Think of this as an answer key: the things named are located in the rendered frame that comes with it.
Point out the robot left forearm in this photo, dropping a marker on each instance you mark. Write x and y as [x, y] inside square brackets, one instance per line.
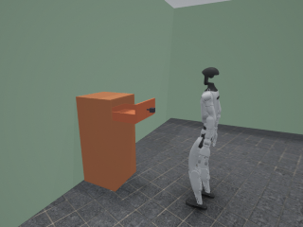
[210, 127]

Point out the right robot hand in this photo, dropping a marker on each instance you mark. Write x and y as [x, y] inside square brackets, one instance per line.
[215, 139]

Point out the handle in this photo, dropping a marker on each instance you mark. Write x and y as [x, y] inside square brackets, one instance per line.
[151, 109]

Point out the right robot upper arm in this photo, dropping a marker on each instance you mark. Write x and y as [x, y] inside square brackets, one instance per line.
[219, 108]

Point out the left robot upper arm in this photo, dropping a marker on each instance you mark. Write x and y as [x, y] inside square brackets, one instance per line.
[207, 98]

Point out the drawer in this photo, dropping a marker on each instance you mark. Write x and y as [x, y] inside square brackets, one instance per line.
[133, 113]

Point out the left robot hand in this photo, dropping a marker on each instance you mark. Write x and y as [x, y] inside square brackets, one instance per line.
[204, 152]

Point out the robot right forearm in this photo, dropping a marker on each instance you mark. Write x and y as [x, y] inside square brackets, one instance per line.
[217, 122]

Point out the robot left shin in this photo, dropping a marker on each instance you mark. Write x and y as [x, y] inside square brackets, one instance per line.
[196, 184]

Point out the humanoid robot torso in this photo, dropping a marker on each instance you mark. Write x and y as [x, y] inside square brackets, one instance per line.
[205, 114]

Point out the cabinet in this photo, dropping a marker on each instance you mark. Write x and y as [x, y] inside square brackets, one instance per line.
[107, 146]

